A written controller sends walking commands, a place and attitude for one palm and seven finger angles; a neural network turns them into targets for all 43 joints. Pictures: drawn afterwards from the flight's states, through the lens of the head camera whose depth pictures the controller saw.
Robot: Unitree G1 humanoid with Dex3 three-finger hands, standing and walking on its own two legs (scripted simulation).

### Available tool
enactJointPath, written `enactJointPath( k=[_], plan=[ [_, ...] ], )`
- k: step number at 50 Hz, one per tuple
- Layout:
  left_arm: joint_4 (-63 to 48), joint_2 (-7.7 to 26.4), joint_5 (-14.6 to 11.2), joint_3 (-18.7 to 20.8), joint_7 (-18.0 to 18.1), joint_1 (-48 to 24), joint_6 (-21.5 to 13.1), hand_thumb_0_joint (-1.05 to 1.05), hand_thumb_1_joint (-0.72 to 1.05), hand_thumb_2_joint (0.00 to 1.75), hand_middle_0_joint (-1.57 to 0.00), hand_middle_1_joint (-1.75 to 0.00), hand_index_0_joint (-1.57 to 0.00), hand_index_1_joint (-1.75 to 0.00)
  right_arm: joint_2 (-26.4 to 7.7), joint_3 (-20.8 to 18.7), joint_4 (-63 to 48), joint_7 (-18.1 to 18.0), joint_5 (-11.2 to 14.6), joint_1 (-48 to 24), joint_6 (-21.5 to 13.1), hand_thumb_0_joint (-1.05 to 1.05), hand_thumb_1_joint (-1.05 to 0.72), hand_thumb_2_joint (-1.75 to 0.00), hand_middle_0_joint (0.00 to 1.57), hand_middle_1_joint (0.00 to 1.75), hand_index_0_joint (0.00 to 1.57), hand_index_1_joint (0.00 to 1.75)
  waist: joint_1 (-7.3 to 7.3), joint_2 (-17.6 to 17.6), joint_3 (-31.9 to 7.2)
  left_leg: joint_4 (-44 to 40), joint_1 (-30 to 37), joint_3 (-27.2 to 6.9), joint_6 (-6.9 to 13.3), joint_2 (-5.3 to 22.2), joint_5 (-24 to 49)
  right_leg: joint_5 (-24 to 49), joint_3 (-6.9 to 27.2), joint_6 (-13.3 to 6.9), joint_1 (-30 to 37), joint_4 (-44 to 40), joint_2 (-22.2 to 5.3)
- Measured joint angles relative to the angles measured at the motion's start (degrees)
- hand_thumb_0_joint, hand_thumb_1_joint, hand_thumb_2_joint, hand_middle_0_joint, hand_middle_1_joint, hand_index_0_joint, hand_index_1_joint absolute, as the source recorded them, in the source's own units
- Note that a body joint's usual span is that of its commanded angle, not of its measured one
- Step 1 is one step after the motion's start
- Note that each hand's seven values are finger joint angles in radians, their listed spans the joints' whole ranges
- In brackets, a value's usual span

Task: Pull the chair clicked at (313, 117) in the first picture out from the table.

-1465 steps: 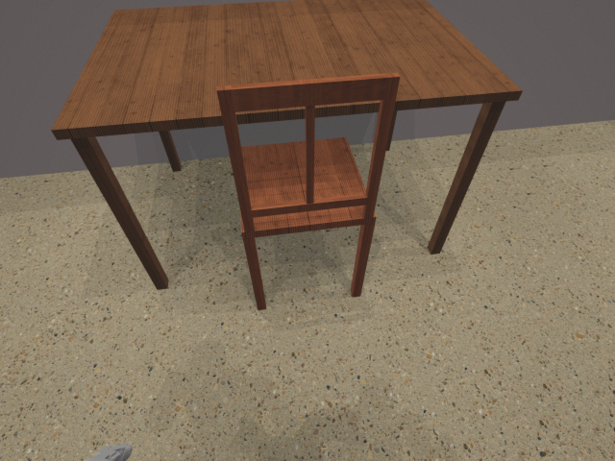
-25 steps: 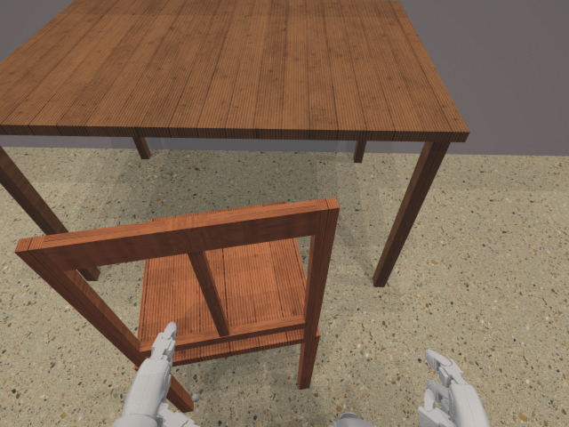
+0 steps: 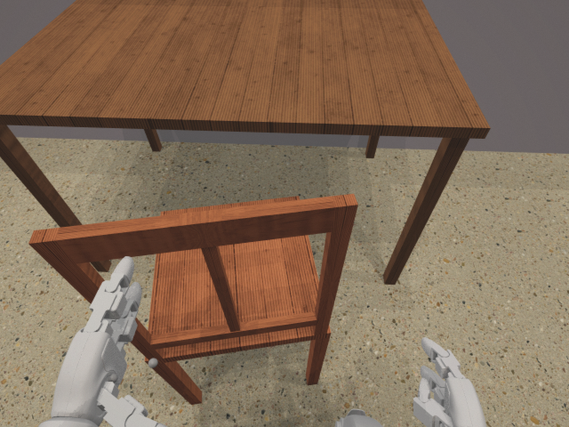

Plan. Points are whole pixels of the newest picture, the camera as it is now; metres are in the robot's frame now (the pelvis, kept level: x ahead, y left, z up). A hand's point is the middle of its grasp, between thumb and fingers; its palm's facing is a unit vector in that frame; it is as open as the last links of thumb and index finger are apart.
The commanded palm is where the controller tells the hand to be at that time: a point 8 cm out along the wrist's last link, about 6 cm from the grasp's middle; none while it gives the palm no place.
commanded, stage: draw the hand back to the body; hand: left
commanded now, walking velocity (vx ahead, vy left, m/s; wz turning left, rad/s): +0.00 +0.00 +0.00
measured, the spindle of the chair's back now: (224, 293) +0.33 +0.12 -0.04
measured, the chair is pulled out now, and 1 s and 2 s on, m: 0.26 0.25 0.25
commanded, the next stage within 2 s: step back with the hand held close in 1.06 s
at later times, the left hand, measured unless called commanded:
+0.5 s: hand (33, 306) +0.20 +0.24 +0.18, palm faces +0.42 -0.81 -0.41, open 11.7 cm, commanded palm +0.16 +0.28 +0.20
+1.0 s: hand out of the picture +0.21 +0.26 +0.22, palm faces +0.47 -0.79 -0.39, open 7.5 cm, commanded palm +0.16 +0.30 +0.23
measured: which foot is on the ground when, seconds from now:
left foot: down 0.00-1.00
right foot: down 0.00-1.00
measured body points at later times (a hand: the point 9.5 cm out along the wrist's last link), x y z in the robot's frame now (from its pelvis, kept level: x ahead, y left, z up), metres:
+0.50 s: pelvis +0.03 +0.00 +0.05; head +0.02 -0.02 +0.50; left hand +0.17 +0.28 +0.21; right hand +0.23 -0.22 -0.03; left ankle -0.06 +0.11 -0.68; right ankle +0.07 -0.13 -0.68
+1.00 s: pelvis +0.02 +0.00 +0.06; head +0.01 -0.02 +0.51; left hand +0.18 +0.30 +0.24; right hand +0.20 -0.23 -0.03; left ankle -0.05 +0.11 -0.68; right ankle +0.07 -0.12 -0.68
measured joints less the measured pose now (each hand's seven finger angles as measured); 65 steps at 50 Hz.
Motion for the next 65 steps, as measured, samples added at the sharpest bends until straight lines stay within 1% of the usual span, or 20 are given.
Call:
enactJointPath(
  k=[1,3,4,6,8,10,14,18,22,26,29,37,41,45,48,54,60,62,65],
  plan=[
    [-0.2,0.7,1.8,0.0,1.4,0.2,0.7,-0.01,-0.5,0.22,-0.01,-0.01,-0.04,-0.03,0.1,-0.2,-0.1,-0.4,-0.3,0.1,0.2,0.02,-0.9,-0.9,0.21,0.3,0.2,0.3,0.35,-0.3,0.2,-0.8,1.0,0.1,0.0,0.0,0.2,0.1,0.1,0.0,0.9,-0.6,0.0],
    [-1.6,2.2,5.2,0.1,5.6,0.6,4.5,-0.01,-0.46,0.24,-0.02,-0.02,-0.05,-0.04,0.0,-0.5,-0.6,-1.4,-0.7,0.2,1.6,0.02,-0.9,-0.9,0.21,0.3,0.2,0.3,0.71,-0.5,1.0,-2.9,3.7,0.0,0.0,-0.1,0.8,0.3,0.0,0.0,3.5,-2.1,0.0],
    [-2.5,2.9,6.4,0.2,7.3,0.8,6.3,-0.01,-0.44,0.25,-0.02,-0.02,-0.06,-0.04,-0.1,-0.6,-0.9,-1.8,-0.9,0.3,2.0,0.02,-0.9,-0.9,0.21,0.3,0.2,0.3,0.76,-0.3,1.3,-4.0,5.0,-0.2,0.0,-0.2,1.2,0.5,-0.2,0.0,5.0,-3.1,-0.1],
    [-3.9,3.8,7.8,0.3,10.0,1.5,8.8,-0.01,-0.38,0.28,-0.03,-0.03,-0.08,-0.06,-0.5,-0.8,-1.1,-2.5,-1.1,0.4,2.6,0.02,-0.9,-0.9,0.2,0.3,0.2,0.3,0.95,0.2,1.7,-6.2,7.7,-0.5,0.0,-0.2,2.0,0.9,-0.5,0.2,7.7,-5.1,-0.1],
    [-5.0,4.1,8.5,0.9,11.9,1.8,10.3,-0.01,-0.32,0.31,-0.04,-0.04,-0.09,-0.08,-0.9,-0.9,-1.0,-3.1,-1.3,0.4,3.0,0.02,-0.9,-0.9,0.2,0.3,0.2,0.3,1.26,0.7,2.1,-8.4,10.3,-0.6,0.1,-0.2,2.7,1.3,-0.6,0.2,10.3,-7.0,-0.1],
    [-5.3,4.3,8.8,1.5,13.0,1.8,11.0,-0.01,-0.26,0.34,-0.05,-0.06,-0.1,-0.09,-1.1,-0.9,-0.5,-3.5,-1.4,0.2,3.3,0.02,-0.9,-0.9,0.2,0.3,0.2,0.3,1.66,1.0,2.5,-10.7,12.8,-0.5,0.1,-0.2,3.4,1.7,-0.5,0.3,12.6,-8.8,-0.1],
    [-4.2,4.4,9.1,2.8,13.6,0.9,11.6,-0.01,-0.13,0.4,-0.07,-0.08,-0.15,-0.13,-1.1,-0.7,0.9,-3.9,-1.5,-0.6,3.6,0.02,-0.9,-0.9,0.2,0.3,0.2,0.3,2.39,1.2,3.7,-14.7,17.5,-0.4,0.1,-0.2,4.9,2.5,-0.5,0.3,17.0,-11.9,0.0],
    [-3.4,4.8,9.1,4.1,13.7,-0.1,12.0,0.0,0.02,0.47,-0.09,-0.11,-0.19,-0.17,-0.8,-0.3,2.4,-3.9,-1.7,-1.2,3.0,0.02,-0.9,-0.9,0.2,0.3,0.2,0.3,3.02,1.2,5.0,-18.4,21.5,-0.5,0.0,-0.1,6.3,3.4,-0.6,0.3,20.8,-14.9,0.3],
    [-4.4,5.5,9.0,7.3,14.5,-1.7,11.1,0.0,0.16,0.54,-0.11,-0.14,-0.19,-0.19,-0.5,0.0,4.0,-3.6,-1.9,-1.5,2.1,0.02,-0.9,-0.9,0.2,0.3,0.2,0.3,3.68,1.3,5.8,-21.9,25.0,-0.6,-0.2,0.1,7.7,4.4,-0.8,0.2,24.3,-17.9,0.5],
    [-5.3,5.9,8.9,11.4,14.9,-4.3,9.1,0.0,0.3,0.61,-0.13,-0.17,-0.17,-0.2,-0.5,0.0,5.6,-3.0,-2.1,-2.3,1.6,0.02,-0.9,-0.9,0.2,0.3,0.2,0.3,4.11,1.7,6.2,-24.9,27.8,-0.6,-0.3,0.3,9.1,5.6,-0.8,0.1,27.0,-20.6,0.8],
    [-4.8,5.7,8.7,13.7,14.6,-6.1,7.6,0.0,0.41,0.66,-0.14,-0.2,-0.17,-0.22,-0.4,-0.2,6.5,-2.4,-2.1,-3.1,1.7,0.02,-0.9,-0.9,0.2,0.3,0.2,0.3,4.2,2.0,6.5,-26.9,29.3,-0.2,-0.2,0.3,10.0,6.4,-0.5,0.1,28.2,-22.2,0.9],
    [-3.3,6.6,8.2,17.6,13.8,-8.5,6.1,0.01,0.69,0.8,-0.18,-0.25,-0.19,-0.27,-0.4,-0.8,7.9,-1.7,-2.2,-3.8,2.4,0.02,-0.9,-0.9,0.2,0.3,0.2,0.3,4.24,1.6,7.7,-30.3,31.9,0.6,-0.3,0.6,11.8,8.3,0.2,0.0,30.4,-25.3,1.4],
    [-2.9,5.8,8.1,17.9,13.7,-8.7,5.6,0.01,0.79,0.85,-0.2,-0.28,-0.2,-0.29,-0.9,-1.3,8.4,-1.3,-2.2,-3.6,2.4,0.02,-0.9,-0.9,0.2,0.3,0.2,0.3,4.12,1.6,8.1,-31.2,32.5,0.8,-0.2,0.5,12.4,9.0,0.4,0.1,31.1,-26.4,1.4],
    [-2.7,4.9,8.3,16.7,13.4,-8.5,5.5,0.01,0.84,0.87,-0.21,-0.29,-0.21,-0.3,-1.2,-1.7,8.8,-1.2,-2.3,-3.3,2.4,0.02,-0.9,-0.9,0.2,0.3,0.2,0.3,4.11,1.5,8.5,-31.7,32.8,1.0,-0.1,0.3,12.8,9.4,0.6,0.2,31.3,-26.8,1.3],
    [-2.8,5.1,8.5,16.3,13.4,-8.1,5.5,0.02,0.86,0.89,-0.21,-0.29,-0.21,-0.3,-1.1,-1.7,9.0,-1.2,-2.3,-3.1,2.2,0.02,-0.9,-0.9,0.2,0.3,0.2,0.3,4.03,1.3,8.6,-32.0,33.1,1.1,-0.1,0.3,12.9,9.5,0.7,0.2,31.4,-26.9,1.2],
    [-2.9,5.7,8.6,16.9,13.6,-8.1,5.1,0.02,0.88,0.89,-0.21,-0.3,-0.21,-0.3,-0.6,-1.6,9.2,-1.3,-2.2,-2.9,2.0,0.02,-0.9,-0.9,0.2,0.3,0.2,0.3,3.98,1.1,8.5,-32.1,33.6,1.3,0.0,0.3,13.0,9.7,0.9,0.2,31.9,-27.2,1.3],
    [-2.4,5.4,8.6,17.0,13.7,-9.3,4.9,0.02,0.89,0.9,-0.21,-0.3,-0.21,-0.31,-0.5,-1.4,9.3,-1.0,-2.3,-3.2,1.8,0.02,-0.9,-0.9,0.2,0.3,0.2,0.3,4.09,1.2,8.6,-32.2,33.6,1.3,0.0,0.2,13.1,9.8,0.9,0.3,31.9,-27.3,1.2],
    [-1.6,5.6,8.6,17.7,13.4,-11.1,3.9,0.02,0.89,0.9,-0.21,-0.3,-0.21,-0.31,-0.7,-1.0,8.4,-1.1,-2.0,-3.3,2.5,0.02,-0.9,-0.9,0.2,0.3,0.2,0.3,4.1,1.2,8.9,-31.6,32.8,1.1,0.1,0.1,13.0,9.9,0.8,0.4,31.4,-27.1,1.1],
    [-0.8,6.0,8.9,19.6,13.7,-12.1,2.2,0.02,0.89,0.9,-0.21,-0.3,-0.21,-0.31,-0.7,-0.2,7.5,-1.1,-2.2,-4.5,4.2,0.02,-0.9,-0.9,0.2,0.3,0.2,0.3,3.2,0.9,9.2,-31.0,30.9,1.3,0.2,0.1,13.1,10.5,0.9,0.4,29.8,-27.3,1.1]
  ],
)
